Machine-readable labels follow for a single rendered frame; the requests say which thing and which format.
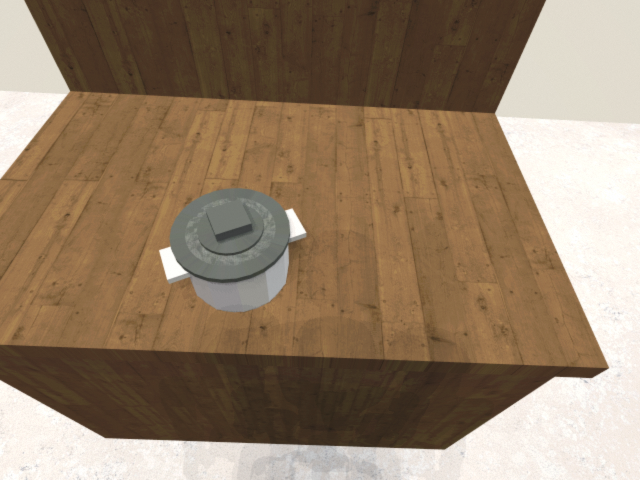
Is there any pot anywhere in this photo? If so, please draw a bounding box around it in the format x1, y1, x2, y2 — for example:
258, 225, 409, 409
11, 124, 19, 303
159, 209, 306, 312

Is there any knob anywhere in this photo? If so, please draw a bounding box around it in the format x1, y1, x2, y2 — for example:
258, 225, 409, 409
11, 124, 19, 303
205, 199, 252, 242

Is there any table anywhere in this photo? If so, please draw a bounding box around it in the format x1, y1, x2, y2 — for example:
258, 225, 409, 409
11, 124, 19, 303
0, 0, 609, 450

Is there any lid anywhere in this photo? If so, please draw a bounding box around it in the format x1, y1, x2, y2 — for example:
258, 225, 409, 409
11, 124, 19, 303
169, 188, 290, 283

